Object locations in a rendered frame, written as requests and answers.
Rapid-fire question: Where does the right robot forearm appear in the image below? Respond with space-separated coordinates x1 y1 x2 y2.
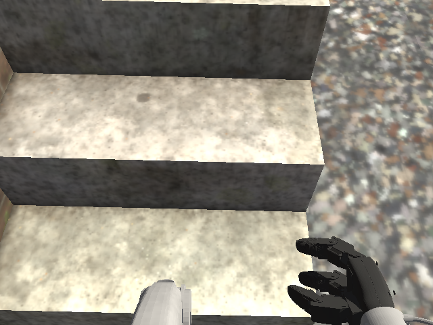
360 307 410 325

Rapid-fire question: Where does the robot left thigh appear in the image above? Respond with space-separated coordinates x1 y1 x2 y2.
129 282 191 325

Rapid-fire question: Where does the right robot hand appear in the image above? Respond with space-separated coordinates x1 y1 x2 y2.
288 236 396 325

